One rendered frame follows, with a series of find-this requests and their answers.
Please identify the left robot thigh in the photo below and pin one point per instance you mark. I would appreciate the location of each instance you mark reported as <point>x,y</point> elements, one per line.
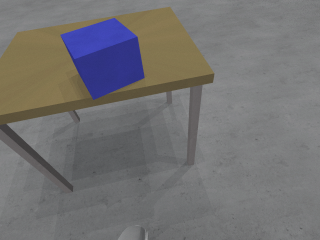
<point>134,233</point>

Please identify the carton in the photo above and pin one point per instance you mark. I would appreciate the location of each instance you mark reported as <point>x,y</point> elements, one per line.
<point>106,55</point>

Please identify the table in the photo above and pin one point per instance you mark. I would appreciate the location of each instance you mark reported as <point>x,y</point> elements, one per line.
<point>38,77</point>

